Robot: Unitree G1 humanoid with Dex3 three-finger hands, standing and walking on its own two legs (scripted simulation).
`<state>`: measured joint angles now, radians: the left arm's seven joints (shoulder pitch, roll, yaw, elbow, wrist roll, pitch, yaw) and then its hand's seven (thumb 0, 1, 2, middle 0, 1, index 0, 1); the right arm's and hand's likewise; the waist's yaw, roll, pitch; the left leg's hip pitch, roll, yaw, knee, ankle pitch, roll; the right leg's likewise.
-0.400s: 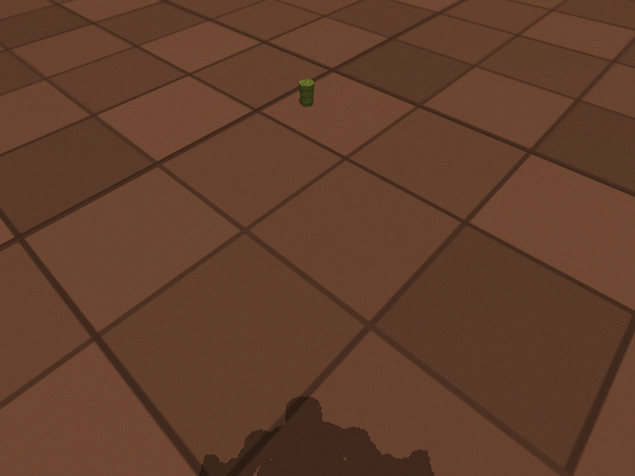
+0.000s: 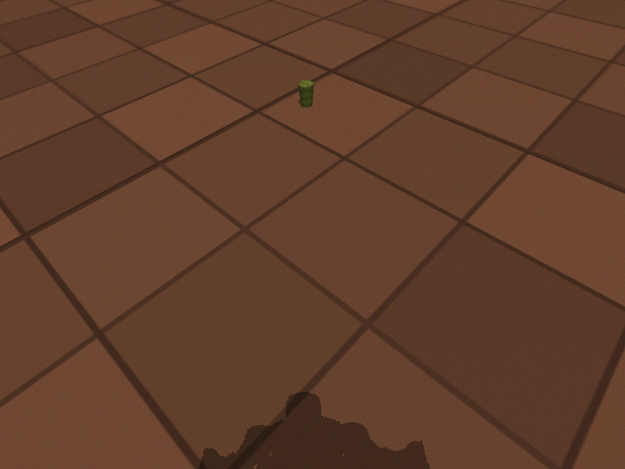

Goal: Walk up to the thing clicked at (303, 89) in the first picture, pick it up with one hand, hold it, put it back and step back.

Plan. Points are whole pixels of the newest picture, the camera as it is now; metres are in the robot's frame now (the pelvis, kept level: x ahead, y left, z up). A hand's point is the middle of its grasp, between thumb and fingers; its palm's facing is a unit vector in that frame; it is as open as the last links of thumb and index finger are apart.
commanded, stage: stand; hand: left
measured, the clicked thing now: (306, 94) +2.24 +0.02 -0.71
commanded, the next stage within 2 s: walk up in 0.72 s
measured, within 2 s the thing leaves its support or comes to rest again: neither
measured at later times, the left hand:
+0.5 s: hand out of the picture +0.08 +0.25 -0.16, palm faces -0.03 -0.94 -0.34, open 7.4 cm
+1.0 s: hand out of the picture +0.14 +0.25 -0.13, palm faces -0.09 -0.91 -0.42, open 7.4 cm
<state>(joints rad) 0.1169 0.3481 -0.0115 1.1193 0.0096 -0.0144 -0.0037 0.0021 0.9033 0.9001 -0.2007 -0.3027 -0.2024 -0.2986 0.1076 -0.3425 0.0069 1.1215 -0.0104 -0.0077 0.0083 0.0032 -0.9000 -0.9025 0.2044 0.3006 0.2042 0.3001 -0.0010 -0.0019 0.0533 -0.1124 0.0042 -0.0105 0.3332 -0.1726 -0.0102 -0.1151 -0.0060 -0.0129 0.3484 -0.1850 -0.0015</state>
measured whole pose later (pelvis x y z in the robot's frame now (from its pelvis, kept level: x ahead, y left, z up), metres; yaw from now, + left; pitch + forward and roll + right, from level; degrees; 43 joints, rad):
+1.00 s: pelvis +0.05 -0.05 -0.01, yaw -4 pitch -1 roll +2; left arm 0.21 0.47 0.09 1.02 0.03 -0.03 -0.11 0.01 0.90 0.90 -0.20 -0.30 -0.20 -0.30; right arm 0.21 -0.44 -0.10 1.03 -0.05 -0.03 0.08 0.00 -0.90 -0.90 0.21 0.30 0.21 0.30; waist 0.00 0.01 0.00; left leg -0.07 0.07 0.05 0.40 -0.32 0.00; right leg -0.32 -0.08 -0.03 0.59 -0.37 0.00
